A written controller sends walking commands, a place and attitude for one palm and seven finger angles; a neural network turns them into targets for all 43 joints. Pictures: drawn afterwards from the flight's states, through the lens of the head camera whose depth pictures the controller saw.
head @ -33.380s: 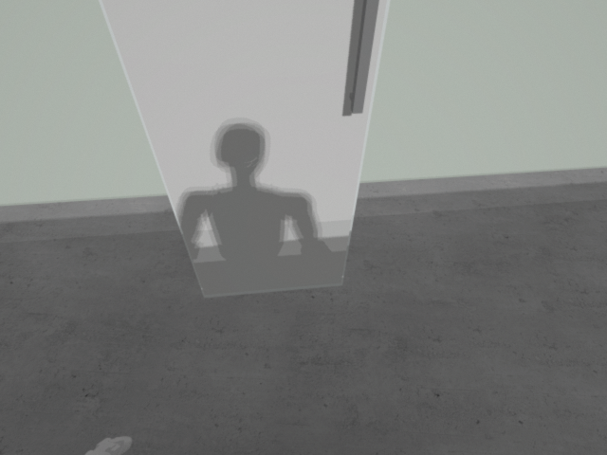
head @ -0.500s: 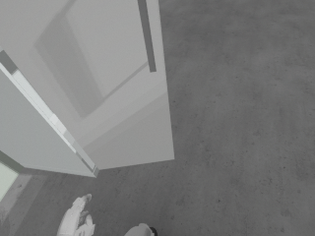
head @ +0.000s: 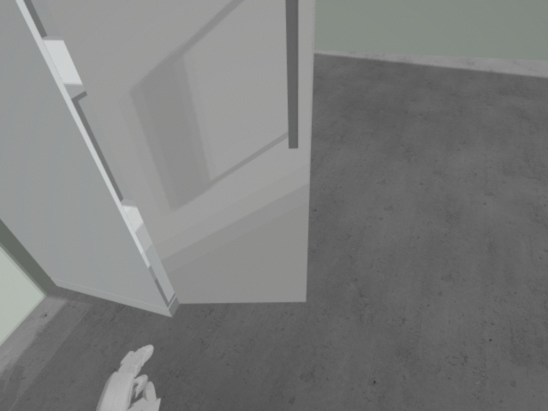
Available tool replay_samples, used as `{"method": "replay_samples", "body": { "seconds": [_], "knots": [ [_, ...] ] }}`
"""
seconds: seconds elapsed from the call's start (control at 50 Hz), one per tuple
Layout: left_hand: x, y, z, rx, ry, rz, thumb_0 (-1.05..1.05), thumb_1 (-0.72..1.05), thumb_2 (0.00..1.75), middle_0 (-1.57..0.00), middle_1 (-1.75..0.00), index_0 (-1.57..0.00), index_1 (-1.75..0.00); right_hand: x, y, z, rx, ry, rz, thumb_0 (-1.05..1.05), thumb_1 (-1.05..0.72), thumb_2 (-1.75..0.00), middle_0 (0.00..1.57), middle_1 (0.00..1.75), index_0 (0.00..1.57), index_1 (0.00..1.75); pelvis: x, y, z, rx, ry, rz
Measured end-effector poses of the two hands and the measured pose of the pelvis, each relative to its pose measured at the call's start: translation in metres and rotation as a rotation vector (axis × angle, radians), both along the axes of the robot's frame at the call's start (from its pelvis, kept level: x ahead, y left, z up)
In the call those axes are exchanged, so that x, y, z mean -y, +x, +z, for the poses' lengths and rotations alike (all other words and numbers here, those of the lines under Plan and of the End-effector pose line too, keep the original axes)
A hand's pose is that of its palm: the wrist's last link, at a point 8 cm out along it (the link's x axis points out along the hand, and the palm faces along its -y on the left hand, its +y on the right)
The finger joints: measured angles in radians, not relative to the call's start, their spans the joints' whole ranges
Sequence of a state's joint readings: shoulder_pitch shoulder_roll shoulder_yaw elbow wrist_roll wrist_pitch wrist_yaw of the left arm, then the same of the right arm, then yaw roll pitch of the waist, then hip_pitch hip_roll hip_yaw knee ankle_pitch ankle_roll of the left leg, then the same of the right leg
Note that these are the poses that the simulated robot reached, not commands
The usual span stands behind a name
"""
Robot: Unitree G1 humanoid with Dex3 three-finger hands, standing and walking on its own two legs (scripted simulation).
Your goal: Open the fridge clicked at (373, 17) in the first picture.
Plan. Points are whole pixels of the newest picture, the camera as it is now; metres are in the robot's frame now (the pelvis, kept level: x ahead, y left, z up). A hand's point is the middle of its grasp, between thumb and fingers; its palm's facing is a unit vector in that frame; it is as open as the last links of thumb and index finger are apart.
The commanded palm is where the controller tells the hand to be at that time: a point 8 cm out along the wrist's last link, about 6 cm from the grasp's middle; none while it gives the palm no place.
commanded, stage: stop stepping back and stand still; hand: right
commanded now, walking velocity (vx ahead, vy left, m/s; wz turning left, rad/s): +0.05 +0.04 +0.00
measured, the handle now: (292, 62) +0.68 +0.01 +0.25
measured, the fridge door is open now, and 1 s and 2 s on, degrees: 74 74 74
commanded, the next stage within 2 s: let the arm hang, fingers relaxed in 0.60 s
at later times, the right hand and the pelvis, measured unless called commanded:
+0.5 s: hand (535, 286) +0.24 -0.27 +0.16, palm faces +0.42 +0.81 -0.41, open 7.4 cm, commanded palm +0.17 -0.30 +0.18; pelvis +0.03 +0.00 +0.01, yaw +0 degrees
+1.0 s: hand out of the picture +0.04 -0.19 -0.17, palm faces +0.04 +0.99 -0.15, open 7.1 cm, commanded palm none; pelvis +0.00 -0.02 +0.00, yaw -2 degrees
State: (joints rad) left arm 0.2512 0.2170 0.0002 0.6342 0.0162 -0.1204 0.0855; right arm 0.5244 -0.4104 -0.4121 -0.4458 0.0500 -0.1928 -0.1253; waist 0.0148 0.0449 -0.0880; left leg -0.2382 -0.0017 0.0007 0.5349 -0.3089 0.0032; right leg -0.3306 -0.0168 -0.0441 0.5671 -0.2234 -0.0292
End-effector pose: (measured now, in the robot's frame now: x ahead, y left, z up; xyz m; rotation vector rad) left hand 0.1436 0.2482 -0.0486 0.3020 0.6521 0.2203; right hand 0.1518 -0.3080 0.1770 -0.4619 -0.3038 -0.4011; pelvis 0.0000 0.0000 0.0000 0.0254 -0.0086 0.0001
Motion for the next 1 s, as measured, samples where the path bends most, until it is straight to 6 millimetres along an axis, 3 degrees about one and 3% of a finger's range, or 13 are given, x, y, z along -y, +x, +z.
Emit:
{"method": "replay_samples", "body": {
  "seconds": [0.12, 0.28, 0.42, 0.52, 0.7, 0.74, 0.78, 0.82, 0.88, 0.92, 0.96, 1.0],
  "knots": [
    [0.007, 0.002, 0.004, -0.005, -0.014, -0.021, 0.02, 0.9, 0.9, -0.2, -0.3, -0.2, -0.3, 0.001, 0.004, -0.003, -0.023, 0.019, -0.04, 0.01, -0.89, -0.9, 0.21, 0.3, 0.21, 0.3, -0.003, 0.005, 0.007, -0.001, -0.016, -0.02],
    [0.014, 0.021, -0.011, -0.04, -0.054, -0.079, 0.02, 0.9, 0.9, -0.21, -0.3, -0.2, -0.3, -0.009, 0.011, 0.003, -0.041, -0.026, -0.02, 0.01, -0.89, -0.9, 0.21, 0.3, 0.21, 0.3, -0.005, 0.015, 0.004, -0.019, 0.006, -0.016],
    [0.02, 0.041, -0.01, -0.042, -0.055, -0.062, 0.02, 0.9, 0.9, -0.21, -0.3, -0.2, -0.3, 0.004, 0.032, -0.006, -0.075, -0.002, -0.045, 0.01, -0.89, -0.9, 0.21, 0.3, 0.22, 0.3, 0.001, 0.028, 0.005, -0.019, -0.015, -0.006],
    [0.026, 0.054, -0.002, -0.003, -0.061, -0.068, 0.02, 0.9, 0.9, -0.21, -0.3, -0.2, -0.3, 0.001, 0.044, -0.004, -0.08, -0.011, -0.008, 0.01, -0.89, -0.9, 0.21, 0.3, 0.21, 0.3, 0.004, 0.03, 0.006, -0.023, -0.019, -0.002],
    [0.027, 0.055, 0.005, 0.013, -0.055, -0.06, 0.02, 0.9, 0.9, -0.21, -0.3, -0.2, -0.3, 0.002, 0.035, 0.003, -0.086, -0.05, 0.026, 0.01, -0.89, -0.9, 0.22, 0.3, 0.22, 0.3, 0.008, 0.027, 0.007, -0.031, -0.012, 0.0],
    [0.025, 0.053, -0.004, -0.007, -0.069, -0.094, 0.02, 0.9, 0.9, -0.2, -0.3, -0.2, -0.3, 0.009, 0.038, -0.022, -0.182, -0.04, 0.023, 0.01, -0.9, -0.9, 0.21, 0.3, 0.21, 0.3, 0.012, 0.022, 0.005, -0.037, -0.006, -0.017],
    [0.019, 0.048, -0.02, -0.065, -0.079, -0.103, 0.01, 0.9, 0.9, -0.2, -0.3, -0.2, -0.3, 0.015, 0.041, -0.076, -0.402, 0.053, -0.007, 0.0, -0.9, -0.9, 0.21, 0.3, 0.21, 0.3, 0.017, 0.016, 0.001, -0.039, -0.007, -0.024],
    [0.015, 0.037, -0.035, -0.122, -0.09, -0.086, 0.01, 0.9, 0.9, -0.2, -0.3, -0.2, -0.3, 0.013, 0.032, -0.14, -0.658, 0.17, -0.043, 0.0, -0.9, -0.9, 0.2, 0.3, 0.21, 0.3, 0.02, 0.011, -0.002, -0.038, -0.01, -0.027],
    [0.014, 0.009, -0.051, -0.218, -0.098, -0.055, 0.01, 0.9, 0.9, -0.2, -0.3, -0.2, -0.3, -0.012, -0.009, -0.228, -1.012, 0.324, -0.056, 0.0, -0.91, -0.9, 0.2, 0.3, 0.2, 0.3, 0.021, 0.006, -0.004, -0.026, -0.015, -0.028],
    [0.015, -0.017, -0.058, -0.304, -0.095, -0.037, 0.01, 0.9, 0.9, -0.2, -0.3, -0.2, -0.3, -0.037, -0.047, -0.272, -1.202, 0.421, -0.042, 0.01, -0.91, -0.9, 0.2, 0.3, 0.2, 0.3, 0.019, 0.004, -0.004, -0.017, -0.016, -0.031],
    [0.017, -0.046, -0.062, -0.405, -0.088, -0.016, 0.01, 0.9, 0.9, -0.2, -0.3, -0.2, -0.3, -0.063, -0.086, -0.305, -1.365, 0.513, -0.024, 0.01, -0.91, -0.9, 0.2, 0.3, 0.2, 0.3, 0.017, 0.001, -0.004, -0.01, -0.015, -0.034],
    [0.019, -0.077, -0.065, -0.509, -0.081, 0.006, 0.01, 0.9, 0.9, -0.2, -0.3, -0.2, -0.3, -0.071, -0.121, -0.323, -1.468, 0.581, -0.079, 0.0, -0.97, -0.89, 0.21, 0.3, 0.21, 0.3, 0.015, -0.001, -0.002, -0.008, -0.01, -0.038]
  ]
}}
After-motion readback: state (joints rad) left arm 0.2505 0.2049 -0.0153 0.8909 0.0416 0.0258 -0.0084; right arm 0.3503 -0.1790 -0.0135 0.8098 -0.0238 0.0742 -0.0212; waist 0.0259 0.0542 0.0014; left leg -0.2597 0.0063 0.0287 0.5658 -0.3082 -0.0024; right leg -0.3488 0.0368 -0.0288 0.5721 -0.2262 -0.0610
